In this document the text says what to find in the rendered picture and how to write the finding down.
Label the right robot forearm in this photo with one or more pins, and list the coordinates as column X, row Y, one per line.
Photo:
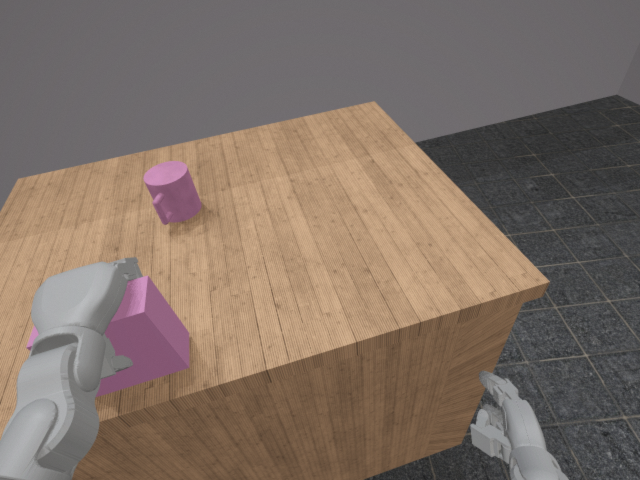
column 534, row 463

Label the robot left hand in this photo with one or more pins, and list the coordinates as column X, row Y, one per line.
column 87, row 296

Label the left robot forearm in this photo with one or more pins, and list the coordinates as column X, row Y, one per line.
column 55, row 422

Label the table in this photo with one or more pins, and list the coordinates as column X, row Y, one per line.
column 341, row 295

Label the robot right hand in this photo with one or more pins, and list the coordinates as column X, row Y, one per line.
column 515, row 426

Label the sponge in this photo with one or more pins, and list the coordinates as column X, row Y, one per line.
column 146, row 330

